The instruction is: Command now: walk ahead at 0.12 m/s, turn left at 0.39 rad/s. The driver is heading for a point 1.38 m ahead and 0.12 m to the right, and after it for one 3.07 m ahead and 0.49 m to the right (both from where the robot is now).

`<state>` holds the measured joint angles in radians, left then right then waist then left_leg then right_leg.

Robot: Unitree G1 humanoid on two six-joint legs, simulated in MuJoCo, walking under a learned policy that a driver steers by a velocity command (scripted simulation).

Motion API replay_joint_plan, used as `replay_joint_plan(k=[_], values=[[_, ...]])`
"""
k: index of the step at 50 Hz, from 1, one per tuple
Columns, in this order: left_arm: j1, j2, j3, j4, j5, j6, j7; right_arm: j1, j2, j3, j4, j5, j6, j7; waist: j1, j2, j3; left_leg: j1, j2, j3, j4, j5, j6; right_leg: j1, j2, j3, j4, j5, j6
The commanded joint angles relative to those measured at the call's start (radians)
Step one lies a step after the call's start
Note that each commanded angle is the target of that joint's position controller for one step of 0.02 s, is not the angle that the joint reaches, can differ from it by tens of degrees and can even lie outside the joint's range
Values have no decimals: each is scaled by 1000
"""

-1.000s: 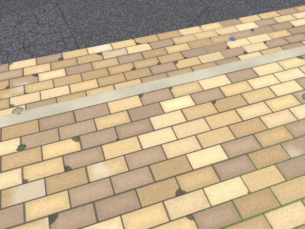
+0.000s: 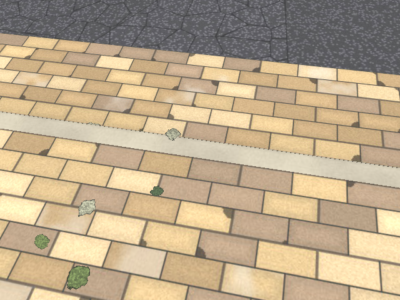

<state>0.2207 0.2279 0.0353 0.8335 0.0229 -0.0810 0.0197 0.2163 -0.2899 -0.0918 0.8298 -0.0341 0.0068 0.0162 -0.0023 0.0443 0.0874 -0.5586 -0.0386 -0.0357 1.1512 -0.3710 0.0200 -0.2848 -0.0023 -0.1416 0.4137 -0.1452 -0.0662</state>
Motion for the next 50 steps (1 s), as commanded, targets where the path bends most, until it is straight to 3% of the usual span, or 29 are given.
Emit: replay_joint_plan(k=[1, 4, 8, 10, 11, 12, 13, 14, 15, 16, 18, 20, 23, 25, 26, 27, 28, 29, 33, 43, 45, 47, 49, 50], values=[[16, 103, 16, -39, 5, -12, -3, 127, 21, 16, -27, -3, 18, 13, -50, -151, -155, 68, 27, -12, -98, 77, -2, 55, -272, 144, -125, 643, -166], [17, 120, 18, -30, 0, 1, -10, 45, 30, 37, -50, 2, 23, 20, -32, -168, -155, 169, 30, 30, -293, 154, 0, 17, -242, 82, -127, 545, -147], [81, 156, 28, 0, -2, 30, -17, -29, 7, 47, -71, 4, 22, 11, 11, -170, -145, 237, 20, 59, -462, 102, 3, 56, -263, 122, -89, 347, -146], [84, 158, 29, 10, -8, 49, -11, -15, 10, 51, -66, 2, 8, 4, -2, -143, -130, 336, 15, 70, -636, 139, 26, 30, -251, 134, -28, 191, -114], [115, 144, 26, 21, -1, 57, -10, -1, -4, 52, -59, -1, -4, -3, -6, -96, -126, 411, 34, 30, -755, 196, 36, -2, -227, 132, 13, 108, -69], [155, 86, 10, 13, 4, 59, -13, 28, -52, 46, -60, -14, -18, -15, 5, 38, -166, 512, 208, -156, -836, 323, 54, -54, -172, 82, 124, -46, -11], [212, -12, -18, 4, -19, 62, -11, -37, -105, 42, -86, 2, -20, -29, 51, 197, -151, 475, 387, -339, -872, 530, 165, -118, -41, 10, 182, -315, 46], [153, 58, -4, 21, -20, 82, 1, 11, -53, 48, -56, 12, -21, -36, -19, 134, -137, 402, 373, -325, -871, 490, 232, -68, -43, 81, 245, -396, 51], [121, 74, 4, 8, -21, 91, 1, -5, -30, 60, -42, 9, -23, -41, -1, 128, -108, 391, 338, -296, -886, 468, 230, -84, -31, 105, 270, -388, 50], [115, 71, 6, 18, -16, 97, 0, -34, -10, 68, -35, 8, -23, -45, 11, 103, -99, 385, 302, -252, -896, 449, 208, -79, -35, 125, 276, -356, 53], [142, 68, 8, 44, -5, 104, -2, -69, -8, 71, -27, 12, -28, -53, 34, 98, -117, 387, 242, -165, -878, 540, 174, -33, -24, 124, 281, -289, 60], [155, 44, 3, 66, -6, 105, 1, -60, -4, 73, -7, 15, -32, -52, 35, 60, -142, 394, 228, -131, -852, 584, 171, 8, -15, 123, 261, -273, 68], [147, 23, -4, 87, -11, 106, 10, -65, -8, 70, 26, 20, -28, -51, 41, 58, -124, 357, 204, -124, -827, 438, 150, 82, -8, 110, 95, -166, 71], [154, 43, -4, 105, 0, 97, 13, -50, -3, 68, 46, 26, -24, -49, 39, 30, -115, 282, 172, -136, -833, 226, 88, 190, -58, 158, -20, 6, 65], [152, 64, -4, 102, 9, 88, 12, -35, 9, 68, 58, 24, -22, -45, 26, 6, -95, 253, 146, -129, -823, 141, 62, 199, -115, 215, -53, 19, 56], [115, 95, 6, 120, -7, 86, 9, -9, 25, 63, 72, 32, -16, -39, -15, -121, -24, 292, 84, -72, -835, 152, 48, 71, -109, 223, -46, -28, 39], [104, 55, -3, 122, -8, 80, 4, -5, 8, 61, 97, 28, -14, -40, -1, -115, -22, 363, 87, -66, -808, 198, 43, 23, -109, 231, -81, -69, 37], [103, 43, -7, 130, -8, 74, 3, 0, 6, 57, 111, 27, -14, -41, -1, -112, -22, 393, 92, -67, -796, 230, 44, 11, -105, 226, -95, -75, 40], [107, 45, -7, 158, -11, 65, 13, 12, 13, 56, 158, 25, -21, -42, 1, -82, -53, 401, 104, -71, -798, 273, 43, 71, -97, 218, -96, -35, 31], [130, 21, -17, 219, -11, 68, 17, 68, 34, 70, 259, 25, -14, -50, 5, -48, -22, 388, 103, -64, -820, 249, 23, 77, -95, 220, -109, -66, 18], [155, 42, -8, 233, -9, 73, 15, 89, 29, 68, 271, 24, -10, -49, 9, -69, -31, 368, 63, -34, -783, 43, 32, 71, -76, 227, -121, -312, 0], [173, 76, 8, 228, -8, 86, 11, 79, 21, 61, 256, 12, -3, -41, 23, -114, 37, 239, 16, 4, -694, -190, 51, 32, -106, 306, -166, -616, -49], [225, 97, 22, 244, -9, 89, 11, 41, 77, 71, 226, 0, -11, -28, 44, -201, 94, 129, -10, 89, -517, -92, 43, 58, -232, 469, -274, -728, -116], [225, 95, 26, 248, -7, 85, 11, 26, 80, 72, 211, -8, -21, -23, 44, -205, 107, 114, 25, 89, -444, -30, 44, 47, -286, 520, -307, -687, -144]])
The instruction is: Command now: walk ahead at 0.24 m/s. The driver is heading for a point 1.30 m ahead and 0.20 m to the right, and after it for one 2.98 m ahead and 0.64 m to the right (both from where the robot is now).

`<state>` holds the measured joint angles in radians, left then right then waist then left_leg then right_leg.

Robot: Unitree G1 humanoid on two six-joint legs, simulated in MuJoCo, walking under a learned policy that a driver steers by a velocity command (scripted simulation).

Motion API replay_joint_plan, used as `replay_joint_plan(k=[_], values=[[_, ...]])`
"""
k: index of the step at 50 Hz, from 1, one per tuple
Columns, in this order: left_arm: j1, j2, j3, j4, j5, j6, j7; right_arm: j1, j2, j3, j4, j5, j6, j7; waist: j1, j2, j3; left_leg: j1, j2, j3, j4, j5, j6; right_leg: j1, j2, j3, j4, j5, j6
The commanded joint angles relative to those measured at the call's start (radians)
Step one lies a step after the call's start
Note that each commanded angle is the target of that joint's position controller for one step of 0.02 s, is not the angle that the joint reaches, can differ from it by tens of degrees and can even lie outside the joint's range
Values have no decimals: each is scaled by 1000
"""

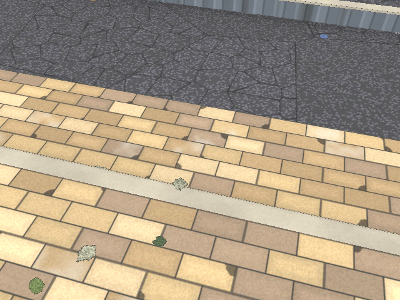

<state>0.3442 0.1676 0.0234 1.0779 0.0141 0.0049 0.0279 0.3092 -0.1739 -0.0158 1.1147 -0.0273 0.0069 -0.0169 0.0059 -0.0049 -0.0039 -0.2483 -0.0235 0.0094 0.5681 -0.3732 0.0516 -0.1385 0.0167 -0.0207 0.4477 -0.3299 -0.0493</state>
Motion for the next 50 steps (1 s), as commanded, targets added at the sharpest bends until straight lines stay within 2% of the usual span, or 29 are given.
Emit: replay_joint_plan(k=[1, 2, 4, 5, 6, 7, 8, 9, 10, 12, 14, 17, 21, 24, 27, 28, 29, 30, 31, 32, 33, 34, 35, 37, 39, 41, 43, 46, 50], values=[[87, 152, 40, -1, 7, -7, 0, -67, -48, -9, -83, -11, -32, 15, 26, -135, 189, -208, 28, 35, 172, -33, 16, -92, -317, 402, -348, -439, -170], [70, 155, 44, -6, 11, -15, -3, -61, -55, -12, -89, -8, -43, 21, 14, -119, 176, -207, 37, 30, 166, -53, 20, -77, -310, 377, -336, -383, -168], [18, 159, 48, -18, 3, -26, -8, -5, -39, -14, -83, 2, -60, 27, -28, -116, 163, -72, 24, 56, 34, -34, 35, -141, -260, 281, -285, -333, -145], [-13, 152, 49, -25, -4, -27, -10, 66, -25, -15, -58, 8, -67, 25, -63, -103, 163, 79, -5, 85, -68, 26, 40, -232, -219, 226, -233, -333, -127], [-28, 139, 49, -33, -2, -30, -11, 154, -29, -21, -21, 10, -70, 20, -92, -63, 158, 218, -33, 84, -135, 33, 39, -317, -171, 180, -145, -329, -111], [-56, 98, 38, -54, 3, -39, -15, 253, -72, -33, 1, 1, -78, 9, -128, 64, 143, 341, 87, -97, -249, -79, 52, -431, -105, 90, 57, -264, -81], [-71, 11, 15, -93, -2, -50, -26, 367, -175, -56, 11, 4, -83, 3, -152, 303, 87, 431, 337, -526, -455, -385, 124, -584, 21, -73, 388, -208, -37], [-102, 92, 33, -112, 29, -52, -33, 359, -186, -61, 23, 2, -71, 3, -129, 232, 149, 318, 413, -666, -494, -473, 192, -642, -3, -12, 557, -215, -54], [-131, 107, 38, -120, 31, -57, -44, 250, -145, -49, -14, 0, -73, 6, -72, 115, 201, 243, 383, -591, -483, -418, 189, -650, -55, 29, 623, -113, -62], [-103, 77, 33, -97, 18, -70, -60, 153, -111, -38, -53, 9, -93, 8, -18, 58, 170, 216, 294, -403, -492, -153, 143, -589, -92, 37, 603, 41, -48], [-96, 80, 37, -85, 24, -65, -67, 177, -77, -25, -42, 11, -109, 3, -10, 55, 125, 254, 240, -268, -477, 98, 122, -564, -90, 5, 586, 112, -23], [-172, 66, 36, -115, 21, -50, -66, 257, -67, -15, -11, 13, -116, 0, -20, 78, 114, 298, 220, -172, -442, 365, 129, -616, -82, -32, 555, 155, 3], [-360, 48, 20, -193, 12, -45, -65, 277, -69, -6, -6, 9, -116, -2, -47, 97, 147, 254, 196, -98, -436, 547, 135, -581, -59, -81, 353, 221, 17], [-423, 54, 14, -226, 4, -46, -64, 284, -91, -9, 1, 8, -118, -6, -53, 115, 157, 259, 208, -74, -427, 637, 137, -491, -37, -106, 215, 248, -10], [-352, 86, 26, -221, 3, -54, -50, 245, -118, -16, 1, 7, -120, -9, 1, 109, 117, 304, 232, -40, -314, 939, 118, -336, 6, -119, 149, 210, -69], [-254, 106, 38, -192, 2, -60, -42, 231, -132, -21, 1, 6, -118, -11, 44, 108, 63, 324, 230, -26, -196, 1067, 105, -234, 33, -119, 137, 182, -89], [-93, 125, 52, -139, 2, -70, -35, 214, -143, -25, -2, 7, -113, -10, 109, 86, -17, 304, 207, -2, -13, 1087, 89, -66, 59, -128, 78, 208, -108], [63, 167, 71, -91, 16, -78, -25, 211, -138, -24, -10, 11, -112, -6, 165, 61, -100, 154, 171, 14, 214, 881, 76, 167, -20, -45, 55, 169, -135], [182, 268, 95, -82, 41, -82, -21, 271, -49, -7, -40, 27, -110, 3, 151, -102, -237, -99, 64, 62, 578, 345, 50, 403, -315, 348, 14, -26, -209], [139, 274, 98, -82, 19, -67, -35, 316, -51, -20, -38, 37, -109, 14, 106, -204, -290, -316, -71, -29, 824, -130, 42, 451, -434, 775, -196, -114, -313], [6, 225, 86, -101, -2, -65, -38, 211, -100, -33, -66, 19, -103, 12, 57, -92, -116, -403, 17, -72, 851, -34, 58, 306, -392, 647, -230, -212, -275], [-75, 151, 67, -120, -7, -72, -42, 117, -104, -36, -93, 10, -108, 17, 45, -19, -10, -395, 57, -61, 796, 58, 61, 149, -357, 501, -256, -149, -246], [-104, 109, 54, -116, 1, -82, -41, 89, -82, -36, -100, 10, -107, 19, 11, 13, 42, -347, 89, -59, 735, 101, 60, 40, -312, 399, -282, -29, -213], [-73, 59, 35, -86, 4, -97, -31, 118, -42, -33, -94, -13, -80, 27, -38, -9, 51, -251, 116, -60, 651, 115, 43, -67, -248, 257, -296, 132, -173], [-6, 76, 33, -61, 6, -111, -26, 102, -33, -35, -105, -13, -62, 32, -49, -23, 60, -264, 118, -36, 603, 126, 28, -78, -224, 192, -301, 252, -173], [36, 105, 35, -54, 4, -113, -24, 16, -43, -37, -137, -14, -50, 37, -42, -28, 86, -339, 131, -12, 534, 187, 11, -63, -211, 148, -324, 287, -173], [84, 105, 30, -48, 0, -112, -25, -90, -54, -36, -175, -12, -45, 41, -20, -30, 108, -411, 138, 11, 442, 263, -5, -22, -199, 122, -333, 358, -163], [142, 98, 21, -40, -3, -111, -23, -218, -44, -28, -219, 0, -47, 46, 11, -38, 117, -415, 119, 45, 262, 358, -18, 27, -176, 75, -317, 486, -133], [222, 102, 15, -21, -1, -108, -13, -339, -40, -18, -257, 8, -51, 46, 51, -59, 123, -401, 78, 84, 109, 393, -3, 141, -189, 58, -293, 601, -124]])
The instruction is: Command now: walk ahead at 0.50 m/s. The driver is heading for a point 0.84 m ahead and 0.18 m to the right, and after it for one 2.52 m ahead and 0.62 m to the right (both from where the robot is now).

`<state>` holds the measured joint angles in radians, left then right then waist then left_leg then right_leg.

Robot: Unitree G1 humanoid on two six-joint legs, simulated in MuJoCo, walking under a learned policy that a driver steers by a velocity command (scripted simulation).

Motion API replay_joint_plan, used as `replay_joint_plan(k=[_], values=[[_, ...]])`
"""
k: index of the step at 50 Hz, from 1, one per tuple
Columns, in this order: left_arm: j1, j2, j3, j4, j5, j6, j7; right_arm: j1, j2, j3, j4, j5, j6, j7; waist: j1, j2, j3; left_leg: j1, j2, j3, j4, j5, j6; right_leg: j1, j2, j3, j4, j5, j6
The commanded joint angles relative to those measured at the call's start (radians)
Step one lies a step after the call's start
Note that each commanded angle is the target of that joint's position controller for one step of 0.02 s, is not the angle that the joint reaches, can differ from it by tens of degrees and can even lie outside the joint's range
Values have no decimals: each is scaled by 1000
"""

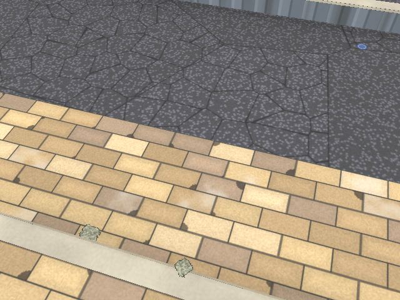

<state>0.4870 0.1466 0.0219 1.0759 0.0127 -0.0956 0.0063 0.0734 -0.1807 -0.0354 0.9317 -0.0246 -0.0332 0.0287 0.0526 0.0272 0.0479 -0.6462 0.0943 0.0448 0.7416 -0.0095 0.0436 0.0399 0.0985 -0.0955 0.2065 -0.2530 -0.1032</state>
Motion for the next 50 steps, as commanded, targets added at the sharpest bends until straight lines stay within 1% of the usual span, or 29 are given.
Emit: replay_joint_plan(k=[1, 5, 7, 8, 9, 10, 11, 12, 13, 14, 16, 18, 21, 24, 26, 29, 31, 32, 33, 34, 35, 36, 38, 39, 40, 42, 43, 46, 50], values=[[95, 123, 15, -12, 4, -5, 11, -127, -37, 2, -84, 5, -12, 0, 11, -91, 75, -11, -48, 53, -92, 17, 14, 3, -281, 132, -39, 547, -75], [69, 152, 21, -7, 15, 0, 20, -100, -58, -7, -96, 6, -26, -8, -31, -102, 51, 106, -103, 71, -179, -113, 70, 94, -314, 108, 87, 846, -80], [39, 174, 27, -7, 12, 5, 20, 136, -96, -31, -22, 3, -37, -24, -129, -107, -63, 374, -162, 83, -247, -146, 111, 73, -294, 82, 340, 996, -57], [18, 173, 27, -21, 0, 5, 18, 312, -140, -51, 29, -14, -46, -33, -204, -88, -152, 631, -92, 6, -282, -119, 149, -84, -262, 59, 561, 817, -38], [50, 103, 11, -59, -27, 3, 9, 459, -244, -78, 45, -39, -48, -43, -218, 65, -299, 909, 202, -362, -305, -231, 234, -362, -159, 3, 933, 319, -3], [110, 106, 23, -57, -35, 4, -1, 422, -245, -81, 46, -11, -32, -30, -169, 160, -365, 997, 340, -756, -452, -265, 346, -608, -11, 91, 1172, -274, 10], [5, 159, 38, -80, -13, 9, 4, 312, -198, -71, 36, 13, -25, -25, -136, 42, -192, 868, 285, -612, -477, -345, 305, -705, -93, 157, 1187, -188, -2], [-77, 153, 39, -109, -11, 0, -1, 233, -142, -55, 21, 15, -31, -23, -118, 12, -78, 713, 250, -484, -515, -274, 273, -701, -125, 154, 1140, -106, -3], [-94, 134, 41, -109, -9, 2, -4, 196, -95, -42, 24, 8, -38, -23, -76, -25, -18, 596, 199, -385, -546, -179, 229, -652, -157, 152, 1070, -60, 0], [-80, 115, 41, -105, 10, 16, -5, 205, -64, -31, 41, 8, -47, -29, -44, -14, -4, 521, 160, -307, -554, -74, 196, -590, -176, 151, 1017, -40, 13], [-41, 74, 37, -92, 19, 45, -16, 251, -55, -24, 66, 7, -66, -35, -13, 4, -9, 465, 124, -214, -565, 22, 170, -530, -176, 140, 962, -26, 34], [-86, 80, 40, -114, 14, 69, -20, 289, -95, -31, 79, 12, -81, -35, -3, 19, 15, 447, 114, -146, -586, 71, 156, -567, -177, 139, 908, 23, 43], [-264, 104, 40, -186, 9, 76, -31, 301, -110, -25, 71, 12, -86, -37, -29, 21, 68, 440, 79, -58, -622, 115, 110, -627, -169, 130, 710, 173, 49], [-347, 80, 22, -223, 9, 75, -40, 309, -128, -25, 67, 15, -87, -36, -45, 58, 34, 419, 46, 57, -604, 283, 71, -487, -132, 43, 554, 313, 40], [-288, 115, 35, -197, 19, 79, -40, 342, -139, -28, 72, 2, -94, -44, -38, 75, -16, 511, 103, 70, -529, 346, 78, -485, -143, 44, 694, 398, 11], [-324, 151, 46, -217, 34, 72, -38, 351, -141, -26, 59, -6, -83, -59, -47, 28, 10, 659, 151, 93, -393, 523, 97, -594, -137, 32, 683, 229, -31], [-263, 156, 54, -202, 35, 74, -35, 303, -164, -30, 32, -8, -65, -65, -11, 37, -19, 613, 150, 144, -254, 743, 91, -429, -80, -30, 643, 64, -64], [-158, 166, 64, -173, 36, 78, -36, 268, -183, -36, 18, -7, -59, -63, 42, 58, -58, 563, 150, 153, -107, 808, 93, -291, -54, -40, 608, -6, -87], [-86, 173, 74, -151, 21, 75, -33, 283, -201, -41, 17, 5, -47, -59, 55, 46, -83, 509, 116, 153, 64, 699, 91, -180, 4, -62, 465, -127, -95], [0, 237, 100, -134, 26, 68, -28, 273, -195, -47, 9, 11, -35, -59, 114, -87, -91, 360, 60, 161, 402, 424, 57, -48, -109, 141, 269, -60, -165], [-75, 296, 104, -156, 5, 60, -27, 321, -92, -33, -21, -17, -40, -54, -6, -275, -91, 54, -93, 100, 693, -520, 20, 86, -345, 535, 256, 277, -245], [-37, 305, 102, -172, -26, 56, -26, 253, -138, -38, -76, -15, -55, -40, 38, -203, -131, -143, -134, -65, 738, -526, -13, 145, -419, 789, 134, 357, -401], [-124, 246, 87, -184, -16, 55, -12, 155, -196, -59, -96, 18, -67, -34, -19, -33, 22, -124, -18, -125, 537, -423, -47, -73, -419, 647, 123, 322, -333], [-164, 239, 82, -194, -11, 52, -9, 153, -184, -59, -88, 13, -53, -37, -54, -1, 41, -44, 6, -116, 439, -417, -63, -166, -373, 553, 122, 359, -288], [-170, 242, 81, -205, -9, 51, -1, 150, -164, -55, -84, -8, -29, -30, -61, -3, 34, 27, 8, -98, 363, -423, -75, -221, -332, 505, 105, 343, -263], [-138, 254, 83, -198, -5, 42, 3, 125, -115, -40, -94, -26, 8, -18, -57, -36, 22, 91, -6, -49, 286, -354, -88, -266, -273, 420, 80, 414, -237], [-117, 260, 82, -191, 9, 28, -2, 138, -119, -43, -89, -23, 11, -12, -49, -33, 8, 84, -6, -45, 288, -218, -76, -245, -274, 399, 89, 466, -234], [18, 264, 81, -153, -2, 2, 11, -86, -184, -62, -165, -11, -1, -12, 32, -65, 23, -156, 10, -108, 137, -32, -70, -31, -252, 453, 79, 275, -184], [-26, 243, 72, -180, 9, 5, 17, -145, -151, -48, -202, -22, -4, 16, 41, -87, 7, -23, -30, -87, -57, 234, -70, -160, -184, 412, 170, 102, -153]])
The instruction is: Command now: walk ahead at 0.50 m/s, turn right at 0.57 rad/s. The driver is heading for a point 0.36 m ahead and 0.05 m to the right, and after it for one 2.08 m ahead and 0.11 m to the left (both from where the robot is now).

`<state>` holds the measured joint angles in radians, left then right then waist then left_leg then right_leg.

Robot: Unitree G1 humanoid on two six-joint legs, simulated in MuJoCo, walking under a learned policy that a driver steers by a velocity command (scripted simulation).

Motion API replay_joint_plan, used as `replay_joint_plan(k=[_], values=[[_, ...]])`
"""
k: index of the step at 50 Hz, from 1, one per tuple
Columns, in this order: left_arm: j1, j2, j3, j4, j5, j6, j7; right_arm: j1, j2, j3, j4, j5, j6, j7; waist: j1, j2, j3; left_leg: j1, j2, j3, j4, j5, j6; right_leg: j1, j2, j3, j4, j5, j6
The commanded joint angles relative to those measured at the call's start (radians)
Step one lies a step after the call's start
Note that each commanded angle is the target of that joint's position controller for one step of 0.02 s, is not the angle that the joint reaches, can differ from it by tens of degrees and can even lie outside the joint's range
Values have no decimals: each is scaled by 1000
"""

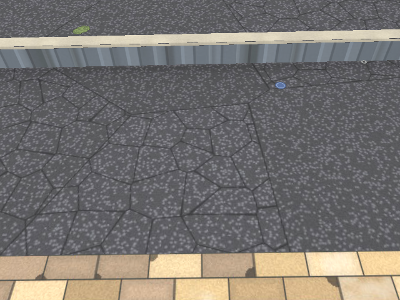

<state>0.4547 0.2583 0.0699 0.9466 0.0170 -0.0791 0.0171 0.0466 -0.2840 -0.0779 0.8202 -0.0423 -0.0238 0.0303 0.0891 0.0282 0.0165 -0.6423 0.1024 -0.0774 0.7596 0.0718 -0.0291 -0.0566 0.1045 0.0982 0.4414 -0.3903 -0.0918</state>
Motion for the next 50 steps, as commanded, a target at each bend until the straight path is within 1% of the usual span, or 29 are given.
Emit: replay_joint_plan(k=[1, 4, 7, 9, 10, 11, 12, 13, 14, 15, 16, 17, 18, 19, 21, 23, 26, 29, 31, 32, 33, 34, 35, 36, 37, 39, 41, 44, 50], values=[[11, 136, 23, -61, 7, -8, 7, -130, -45, -4, -97, -3, -12, 22, 7, -98, 39, 5, -42, 34, -88, 182, 10, -103, -189, 232, -39, 204, -159], [22, 146, 22, -81, 20, 7, 17, -171, -44, 5, -135, 14, -14, 33, 24, -111, 56, 72, -46, 24, -154, 216, 33, -162, -184, 258, 65, 145, -131], [25, 148, 21, -95, 32, 9, 27, -110, -52, 9, -116, 23, -34, 24, 23, -113, 60, 225, -35, -7, -342, 265, 21, -115, -147, 266, 203, 127, -82], [30, 142, 20, -81, 41, 20, 40, 85, -95, -13, -46, 27, -53, -1, -60, -53, 17, 350, -6, -14, -510, 365, 19, -15, -93, 253, 492, 225, -74], [35, 156, 25, -69, 17, 31, 39, 251, -113, -27, 15, 20, -57, -16, -140, 18, -44, 551, -9, 25, -578, 438, 10, -68, -57, 196, 745, 254, -59], [42, 124, 29, -63, -14, 36, 29, 372, -141, -35, 51, 0, -60, -15, -181, 103, -95, 832, 61, -33, -462, 465, 29, -334, 22, 137, 1029, -196, -36], [144, 55, 18, -77, -49, 40, 26, 456, -157, -21, 46, -28, -74, 4, -128, 167, -210, 1097, 200, -70, -78, 911, -3, -596, 38, 101, 1297, -471, -29], [225, 63, 10, -77, -62, 38, 42, 487, -154, -26, 43, -3, -72, 18, -103, 238, -324, 1219, 325, -216, -13, 876, 30, -779, -32, 72, 1373, -377, -21], [195, 75, -2, -92, -28, 42, 41, 421, -221, -56, 27, 20, -64, 12, -103, 327, -363, 1083, 404, -430, -215, 147, 168, -853, -66, -2, 1468, -230, -11], [77, 94, 0, -98, 12, 53, 25, 318, -142, -39, -8, 9, -56, -5, -99, 202, -254, 853, 356, -468, -414, -425, 191, -854, -111, -45, 1431, -95, -3], [-54, 126, 7, -131, 33, 60, -1, 268, -99, -19, -27, 3, -58, -18, -118, 148, -140, 666, 335, -448, -478, -510, 225, -834, -135, -64, 1405, -44, 4], [-178, 135, 14, -165, 30, 58, -26, 226, -73, -3, -19, 5, -77, -23, -103, 87, -4, 499, 307, -333, -499, -349, 206, -800, -179, 8, 1176, 80, 12], [-211, 112, 11, -171, 34, 68, -42, 234, -72, -2, 6, 7, -91, -26, -88, 94, 55, 399, 275, -261, -511, -220, 189, -743, -192, 27, 1067, 106, 19], [-248, 76, 2, -188, 17, 75, -56, 236, -64, 3, 38, 14, -96, -31, -56, 89, 106, 302, 195, -132, -565, -170, 165, -673, -188, 10, 888, 173, 46], [-228, 46, -8, -178, 28, 74, -72, 252, -49, 7, 54, 22, -107, -31, -41, 132, 50, 342, 165, -26, -555, 75, 181, -593, -165, -27, 723, 284, 55], [-255, 24, -21, -187, 19, 68, -81, 249, -29, 11, 49, 33, -105, -26, -37, 129, 11, 415, 155, 70, -548, 202, 177, -557, -167, -61, 547, 346, 39], [-408, 4, -39, -222, 17, 64, -92, 315, -38, 11, 65, 36, -84, -29, -91, 72, 26, 488, 150, 135, -579, 173, 155, -509, -151, -132, 352, 379, 0], [-495, 1, -47, -240, 21, 60, -85, 429, -56, 15, 111, 27, -61, -29, -130, 36, 63, 604, 166, 127, -577, 149, 168, -497, -117, -156, 209, 288, -17], [-498, 22, -43, -234, 31, 50, -72, 449, -86, 12, 129, 25, -48, -29, -116, 35, 52, 680, 169, 122, -494, 354, 178, -432, -86, -187, 125, 195, -32], [-439, 32, -39, -210, 35, 40, -66, 458, -98, 12, 137, 27, -42, -27, -89, 36, 10, 699, 157, 125, -396, 482, 174, -333, -59, -201, 80, 179, -43], [-298, 51, -30, -159, 44, 24, -56, 449, -101, 15, 139, 35, -37, -25, -24, 19, -71, 652, 124, 155, -233, 508, 159, -130, -43, -208, 8, 239, -63], [-124, 118, -8, -112, 64, 10, -43, 436, -77, 25, 112, 45, -40, -21, 41, -22, -186, 460, 87, 168, -6, 269, 139, 159, -186, -58, 13, 225, -103], [-38, 227, 17, -106, 73, 11, -26, 492, 55, 57, 55, 67, -44, -5, 27, -251, -344, 69, -65, 215, 372, -508, 93, 505, -554, 399, -26, 281, -219], [-25, 227, 24, -108, 25, 29, -13, 440, -71, 16, 67, 49, -31, -23, 50, -146, -338, -11, -109, 82, 517, -619, 100, 411, -572, 481, -99, 289, -230], [-125, 173, 9, -105, 7, 28, -13, 374, -80, 5, 54, 44, -28, -25, 8, -109, -175, -48, -55, 34, 504, -540, 113, 277, -506, 298, -123, 293, -191], [-232, 69, -17, -104, 7, 12, -17, 368, -28, 10, 74, 32, -19, -19, -60, -109, -9, 25, -7, 42, 375, -438, 108, 39, -405, 104, -215, 330, -95], [-247, 42, -23, -95, 5, -5, -11, 408, 3, 9, 99, 8, 8, -6, -101, -121, 15, 108, -7, 52, 358, -385, 92, -63, -364, 4, -262, 370, -64], [-212, 72, -11, -73, -3, -31, -7, 336, 16, 2, 72, 14, 23, 8, -119, -92, 27, 45, -2, 54, 331, -287, 78, -60, -359, -76, -306, 408, -69], [-141, 60, -10, -32, -2, -39, 0, 133, 35, 13, -1, 12, 19, 24, -92, -95, 86, -12, -3, 99, 79, -69, 62, -40, -336, -231, -310, 463, -61]])
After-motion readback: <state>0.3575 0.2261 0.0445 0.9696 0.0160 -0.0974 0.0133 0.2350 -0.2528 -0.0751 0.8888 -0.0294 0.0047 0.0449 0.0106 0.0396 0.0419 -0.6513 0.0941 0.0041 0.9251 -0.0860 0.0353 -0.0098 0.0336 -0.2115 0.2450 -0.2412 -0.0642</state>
